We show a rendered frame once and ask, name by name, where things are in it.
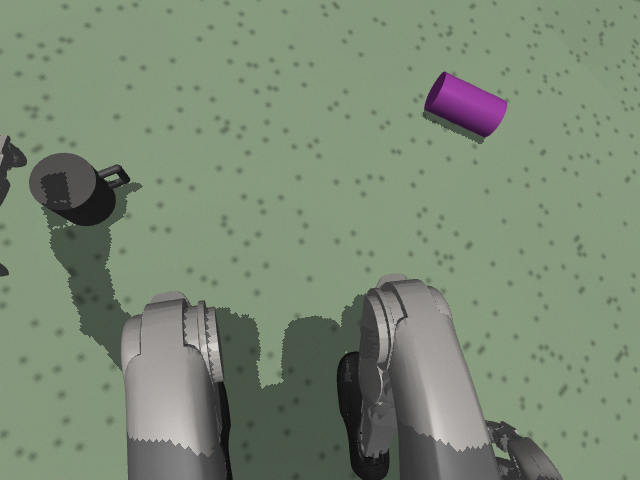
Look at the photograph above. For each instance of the right robot foot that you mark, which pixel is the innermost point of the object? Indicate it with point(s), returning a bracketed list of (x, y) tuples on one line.
[(350, 402)]

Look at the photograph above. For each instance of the right robot hand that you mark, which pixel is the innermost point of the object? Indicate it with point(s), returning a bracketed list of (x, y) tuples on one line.
[(528, 461)]

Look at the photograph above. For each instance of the left robot hand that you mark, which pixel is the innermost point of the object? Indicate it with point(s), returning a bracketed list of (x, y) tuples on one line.
[(10, 156)]

